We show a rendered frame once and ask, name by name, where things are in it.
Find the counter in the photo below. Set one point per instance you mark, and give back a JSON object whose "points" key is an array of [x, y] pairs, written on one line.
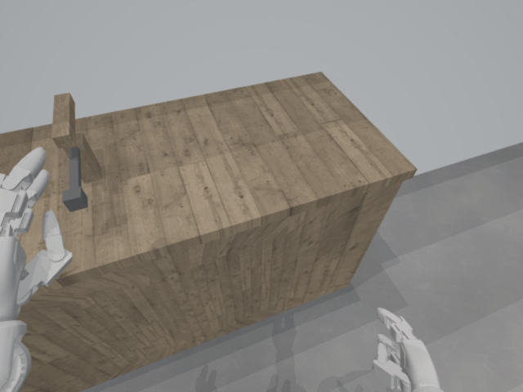
{"points": [[205, 215]]}

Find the robot left forearm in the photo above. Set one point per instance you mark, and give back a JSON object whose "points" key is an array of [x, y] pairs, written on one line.
{"points": [[15, 359]]}

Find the right robot hand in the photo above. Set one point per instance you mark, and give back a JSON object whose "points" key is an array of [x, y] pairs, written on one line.
{"points": [[410, 366]]}

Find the left robot hand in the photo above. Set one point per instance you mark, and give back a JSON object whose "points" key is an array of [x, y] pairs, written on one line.
{"points": [[18, 193]]}

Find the tap lever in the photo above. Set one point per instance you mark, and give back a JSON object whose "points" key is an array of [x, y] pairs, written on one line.
{"points": [[74, 198]]}

